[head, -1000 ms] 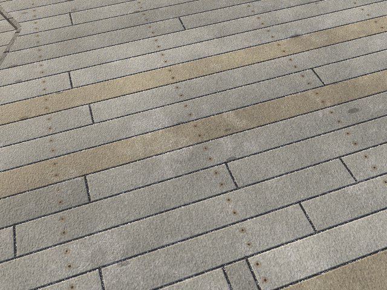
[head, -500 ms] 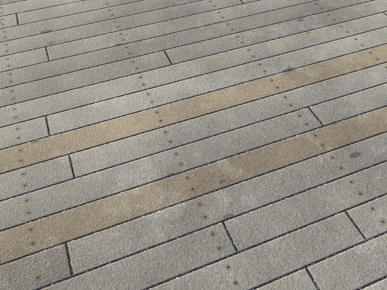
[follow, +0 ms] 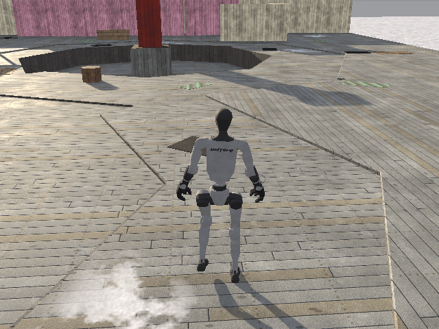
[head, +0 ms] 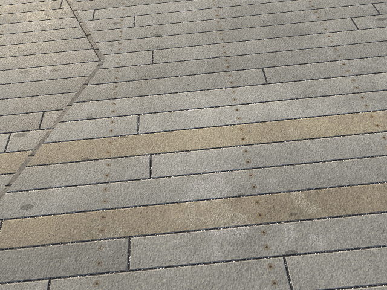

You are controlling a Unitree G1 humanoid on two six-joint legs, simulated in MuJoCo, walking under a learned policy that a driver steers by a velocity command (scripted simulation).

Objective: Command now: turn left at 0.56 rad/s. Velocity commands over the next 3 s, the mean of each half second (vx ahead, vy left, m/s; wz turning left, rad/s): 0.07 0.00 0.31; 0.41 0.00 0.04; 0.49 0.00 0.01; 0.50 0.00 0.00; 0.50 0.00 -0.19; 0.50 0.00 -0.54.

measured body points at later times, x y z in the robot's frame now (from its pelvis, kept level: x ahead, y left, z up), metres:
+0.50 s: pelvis +0.03 +0.05 +0.01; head +0.04 +0.06 +0.46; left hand +0.09 +0.35 -0.11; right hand +0.19 -0.20 -0.09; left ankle -0.01 +0.14 -0.74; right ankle +0.06 -0.10 -0.69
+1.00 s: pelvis +0.20 +0.01 +0.01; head +0.23 +0.00 +0.46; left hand +0.18 +0.29 -0.11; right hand +0.42 -0.21 -0.10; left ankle +0.31 +0.21 -0.67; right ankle +0.15 -0.08 -0.74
